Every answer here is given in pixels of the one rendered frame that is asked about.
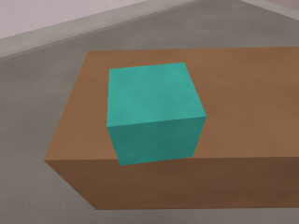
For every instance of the pedestal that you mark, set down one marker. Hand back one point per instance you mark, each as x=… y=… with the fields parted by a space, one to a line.
x=247 y=155

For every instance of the carton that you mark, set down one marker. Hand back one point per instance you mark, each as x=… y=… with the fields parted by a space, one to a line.
x=153 y=113

